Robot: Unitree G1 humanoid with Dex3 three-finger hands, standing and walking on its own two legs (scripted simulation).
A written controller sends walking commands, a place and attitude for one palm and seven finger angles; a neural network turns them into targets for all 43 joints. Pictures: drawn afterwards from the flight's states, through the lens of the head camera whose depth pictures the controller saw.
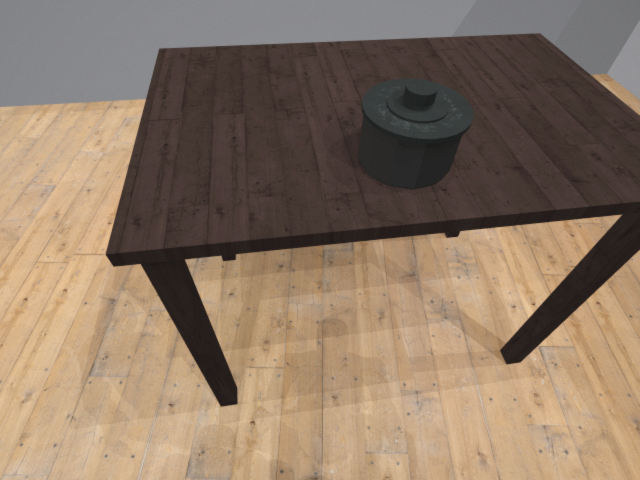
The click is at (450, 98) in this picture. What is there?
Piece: lid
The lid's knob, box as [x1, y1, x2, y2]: [403, 79, 437, 106]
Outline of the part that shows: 406,83 403,97 408,103 417,106 426,106 434,101 437,87 432,82 423,79 413,79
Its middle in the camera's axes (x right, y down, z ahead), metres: +0.16 -0.23 +0.61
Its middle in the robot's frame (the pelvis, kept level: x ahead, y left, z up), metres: +0.64 -0.12 +0.16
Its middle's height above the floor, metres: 0.93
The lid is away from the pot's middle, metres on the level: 0.00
